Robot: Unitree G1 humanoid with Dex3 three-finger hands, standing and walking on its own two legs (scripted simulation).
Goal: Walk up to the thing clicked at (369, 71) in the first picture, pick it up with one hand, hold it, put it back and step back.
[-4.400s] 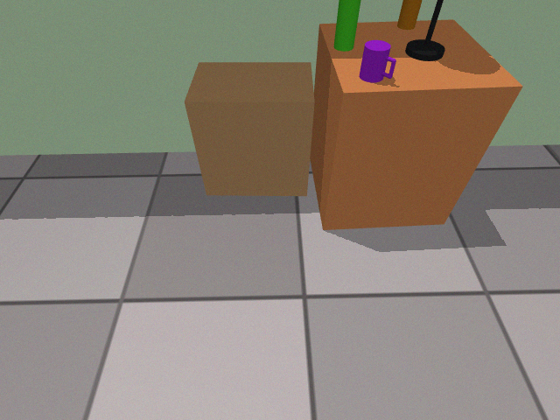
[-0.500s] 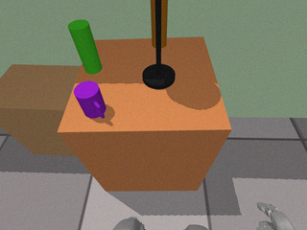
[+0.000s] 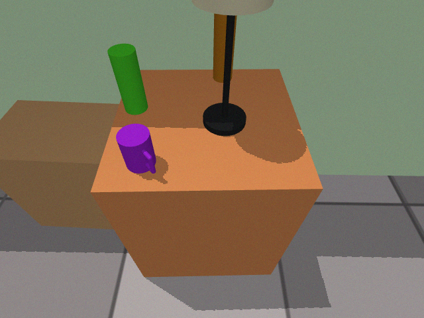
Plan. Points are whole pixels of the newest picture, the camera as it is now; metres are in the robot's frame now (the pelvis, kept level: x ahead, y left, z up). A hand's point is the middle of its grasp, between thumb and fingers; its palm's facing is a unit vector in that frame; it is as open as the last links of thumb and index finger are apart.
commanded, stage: walk up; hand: left
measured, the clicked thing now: (140, 152) +0.50 +0.18 -0.01
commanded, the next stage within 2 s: stand in 1.06 s
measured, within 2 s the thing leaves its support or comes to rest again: neither
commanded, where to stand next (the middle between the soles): +0.10 +0.00 m, yaw -1 degrees
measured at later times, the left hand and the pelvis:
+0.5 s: hand out of the picture +0.11 +0.26 -0.14, palm faces -0.03 -0.94 -0.34, open 7.4 cm; pelvis +0.02 +0.00 +0.02, yaw -1 degrees
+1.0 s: hand out of the picture +0.12 +0.25 -0.13, palm faces -0.04 -0.94 -0.33, open 7.4 cm; pelvis +0.03 +0.00 +0.02, yaw -1 degrees
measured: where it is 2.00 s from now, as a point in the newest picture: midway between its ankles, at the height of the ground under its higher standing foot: outside the picture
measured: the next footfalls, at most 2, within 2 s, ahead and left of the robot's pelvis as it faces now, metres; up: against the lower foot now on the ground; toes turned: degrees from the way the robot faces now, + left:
none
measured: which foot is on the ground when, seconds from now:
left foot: down 0.00-1.00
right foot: down 0.00-1.00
